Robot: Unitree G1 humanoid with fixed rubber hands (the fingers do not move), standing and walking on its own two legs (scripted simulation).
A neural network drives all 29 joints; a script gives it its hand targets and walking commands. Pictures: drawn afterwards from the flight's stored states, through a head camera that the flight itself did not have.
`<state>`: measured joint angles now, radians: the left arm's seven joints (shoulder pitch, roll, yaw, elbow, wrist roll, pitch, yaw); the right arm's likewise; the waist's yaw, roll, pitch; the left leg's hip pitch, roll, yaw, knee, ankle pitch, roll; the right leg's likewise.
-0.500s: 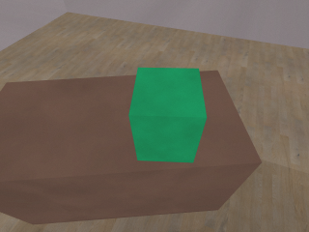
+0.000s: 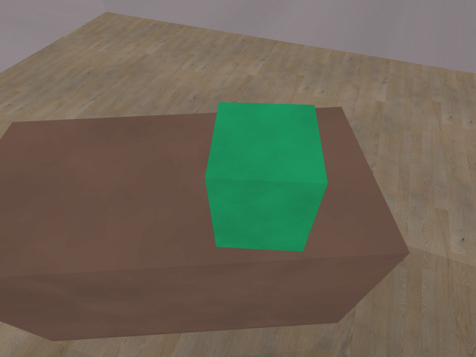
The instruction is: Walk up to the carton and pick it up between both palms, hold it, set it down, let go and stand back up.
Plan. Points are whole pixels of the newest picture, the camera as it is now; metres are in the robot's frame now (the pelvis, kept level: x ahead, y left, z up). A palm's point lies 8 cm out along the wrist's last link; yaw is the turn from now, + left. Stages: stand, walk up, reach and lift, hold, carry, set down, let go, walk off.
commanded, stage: stand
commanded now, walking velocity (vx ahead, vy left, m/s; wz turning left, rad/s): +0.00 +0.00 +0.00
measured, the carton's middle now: (262, 179) +0.47 -0.02 -0.01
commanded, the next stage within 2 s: none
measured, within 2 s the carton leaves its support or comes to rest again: neither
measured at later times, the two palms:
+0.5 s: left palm out of the picture -0.06 +0.19 -0.15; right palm out of the picture -0.04 -0.20 -0.14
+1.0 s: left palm out of the picture -0.07 +0.19 -0.15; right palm out of the picture -0.06 -0.19 -0.15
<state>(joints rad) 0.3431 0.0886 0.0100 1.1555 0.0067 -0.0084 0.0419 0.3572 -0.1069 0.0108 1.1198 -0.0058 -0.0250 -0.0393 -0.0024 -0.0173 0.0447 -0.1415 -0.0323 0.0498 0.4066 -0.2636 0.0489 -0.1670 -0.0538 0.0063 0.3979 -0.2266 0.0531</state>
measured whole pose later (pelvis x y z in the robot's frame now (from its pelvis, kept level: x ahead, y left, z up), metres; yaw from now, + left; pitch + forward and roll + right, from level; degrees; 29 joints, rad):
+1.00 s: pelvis -0.01 +0.00 +0.00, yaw +0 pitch -2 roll +0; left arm 0.36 0.08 0.00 1.18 0.01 0.01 0.04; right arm 0.39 -0.08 0.02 1.13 -0.01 -0.03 -0.04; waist -0.01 -0.01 0.03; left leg -0.12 -0.04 0.05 0.39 -0.24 0.05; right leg -0.16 -0.06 0.01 0.41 -0.22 0.05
